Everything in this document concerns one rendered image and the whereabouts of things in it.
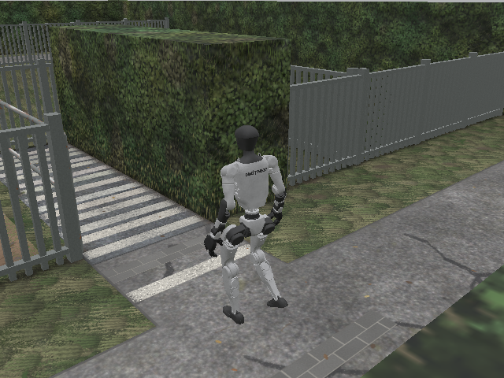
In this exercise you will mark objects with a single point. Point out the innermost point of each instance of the robot left forearm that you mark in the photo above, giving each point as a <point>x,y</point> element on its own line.
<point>221,221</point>

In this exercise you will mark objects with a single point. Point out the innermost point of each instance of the right robot shin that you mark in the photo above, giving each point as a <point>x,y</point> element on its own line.
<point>265,272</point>

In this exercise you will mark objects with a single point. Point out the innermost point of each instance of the robot right forearm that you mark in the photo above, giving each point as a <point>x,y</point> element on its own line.
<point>279,202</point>

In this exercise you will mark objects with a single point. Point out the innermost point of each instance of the left robot hand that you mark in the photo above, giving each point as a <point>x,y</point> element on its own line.
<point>210,244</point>

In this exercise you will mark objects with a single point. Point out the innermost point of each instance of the right robot upper arm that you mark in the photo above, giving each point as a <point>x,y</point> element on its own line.
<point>274,172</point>

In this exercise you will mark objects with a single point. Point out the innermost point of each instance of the left robot upper arm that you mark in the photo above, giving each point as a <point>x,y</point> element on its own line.
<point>228,173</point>

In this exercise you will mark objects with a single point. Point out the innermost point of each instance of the robot right thigh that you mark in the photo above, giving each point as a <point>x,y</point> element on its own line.
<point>257,241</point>

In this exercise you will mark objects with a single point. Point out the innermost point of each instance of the right robot hand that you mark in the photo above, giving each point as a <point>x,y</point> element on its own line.
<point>278,216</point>

